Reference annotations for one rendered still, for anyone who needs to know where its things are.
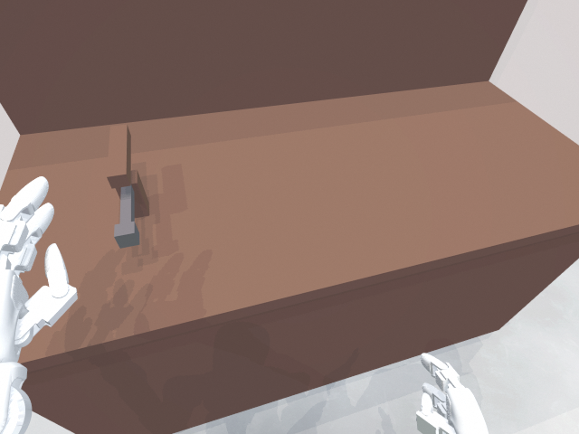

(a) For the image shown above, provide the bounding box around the left robot hand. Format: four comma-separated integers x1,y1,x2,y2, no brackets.
0,176,78,363

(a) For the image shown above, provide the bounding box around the tap lever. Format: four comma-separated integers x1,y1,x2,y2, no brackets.
114,185,139,249

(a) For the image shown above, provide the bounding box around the counter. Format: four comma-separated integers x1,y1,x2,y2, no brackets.
0,0,579,434

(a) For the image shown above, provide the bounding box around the right robot hand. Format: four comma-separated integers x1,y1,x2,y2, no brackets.
416,353,489,434

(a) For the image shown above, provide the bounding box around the robot left forearm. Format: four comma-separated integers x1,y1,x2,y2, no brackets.
0,362,32,434

